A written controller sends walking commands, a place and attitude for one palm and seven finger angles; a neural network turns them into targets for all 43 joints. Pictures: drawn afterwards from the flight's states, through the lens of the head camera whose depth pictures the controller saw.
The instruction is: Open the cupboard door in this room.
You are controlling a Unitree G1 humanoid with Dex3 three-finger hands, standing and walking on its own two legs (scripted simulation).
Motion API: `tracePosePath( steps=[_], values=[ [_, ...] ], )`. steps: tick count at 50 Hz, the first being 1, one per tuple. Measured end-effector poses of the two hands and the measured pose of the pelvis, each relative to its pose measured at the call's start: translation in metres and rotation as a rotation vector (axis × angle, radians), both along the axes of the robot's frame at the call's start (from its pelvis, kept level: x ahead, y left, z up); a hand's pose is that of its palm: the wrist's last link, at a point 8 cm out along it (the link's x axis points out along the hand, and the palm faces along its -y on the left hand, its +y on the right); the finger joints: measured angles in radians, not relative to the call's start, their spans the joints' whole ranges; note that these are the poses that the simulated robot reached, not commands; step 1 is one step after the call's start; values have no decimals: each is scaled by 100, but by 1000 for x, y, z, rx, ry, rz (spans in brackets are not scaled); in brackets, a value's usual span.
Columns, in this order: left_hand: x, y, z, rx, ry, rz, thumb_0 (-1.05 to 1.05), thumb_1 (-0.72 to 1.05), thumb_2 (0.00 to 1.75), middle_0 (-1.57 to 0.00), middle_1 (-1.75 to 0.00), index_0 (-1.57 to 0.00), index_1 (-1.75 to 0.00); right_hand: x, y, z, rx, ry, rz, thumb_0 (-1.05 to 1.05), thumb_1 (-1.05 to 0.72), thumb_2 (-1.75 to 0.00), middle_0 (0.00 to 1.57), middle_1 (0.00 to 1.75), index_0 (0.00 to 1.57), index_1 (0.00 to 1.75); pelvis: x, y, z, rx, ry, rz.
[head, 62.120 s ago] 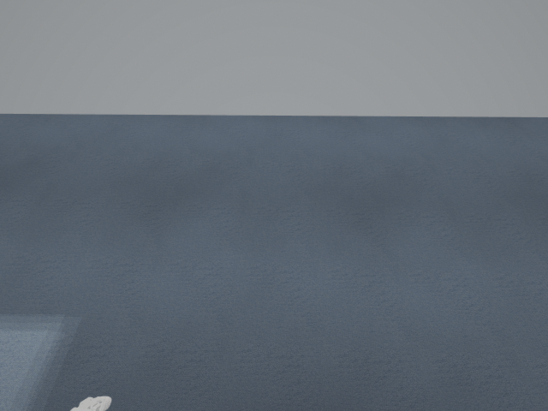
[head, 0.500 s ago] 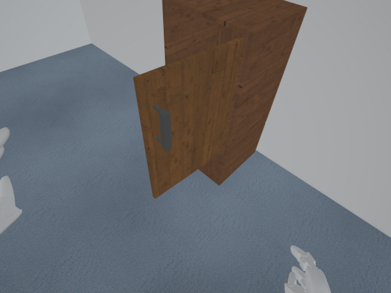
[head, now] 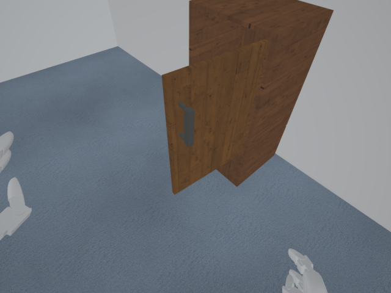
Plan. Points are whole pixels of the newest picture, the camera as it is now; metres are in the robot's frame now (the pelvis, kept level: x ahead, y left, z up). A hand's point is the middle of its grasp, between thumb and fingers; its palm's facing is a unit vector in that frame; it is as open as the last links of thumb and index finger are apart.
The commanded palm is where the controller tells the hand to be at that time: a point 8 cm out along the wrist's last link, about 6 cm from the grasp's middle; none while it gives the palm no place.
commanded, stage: stop stepping back and stand still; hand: left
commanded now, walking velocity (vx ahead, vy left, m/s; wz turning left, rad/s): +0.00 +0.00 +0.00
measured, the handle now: (185, 124) +0.61 +0.07 -0.03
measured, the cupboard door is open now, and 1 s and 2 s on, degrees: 85 85 85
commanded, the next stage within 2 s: let the arm hang, fingers relaxed in 0.32 s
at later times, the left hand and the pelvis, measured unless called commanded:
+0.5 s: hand (40, 230) +0.20 +0.29 +0.07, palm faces +0.26 -0.82 -0.51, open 7.4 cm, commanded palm none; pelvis -0.01 +0.02 +0.00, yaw +2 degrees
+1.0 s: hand out of the picture -0.06 +0.19 -0.17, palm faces +0.07 -0.97 -0.24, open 7.3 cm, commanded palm none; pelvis -0.01 +0.00 +0.00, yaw +3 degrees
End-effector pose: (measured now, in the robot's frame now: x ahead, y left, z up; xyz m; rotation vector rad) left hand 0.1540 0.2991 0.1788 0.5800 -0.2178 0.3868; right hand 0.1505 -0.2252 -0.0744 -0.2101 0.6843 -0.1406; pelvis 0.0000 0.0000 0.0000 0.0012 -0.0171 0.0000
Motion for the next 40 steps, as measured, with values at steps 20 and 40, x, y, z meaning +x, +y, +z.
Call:
tracePosePath(
  steps=[20,40],
  values=[
    [0,19,-7,-42,45,26,2,89,90,-22,-30,-22,-31,4,17,3,-21,33,15,1,-90,-90,21,30,20,30,-2,18,5,-10,17,9],
    [-165,-65,-325,-648,1502,251,1,98,90,-21,-30,-21,-30,-125,-23,-57,-38,658,-38,0,-91,-90,20,30,19,30,-14,4,1,-3,5,49]
  ],
)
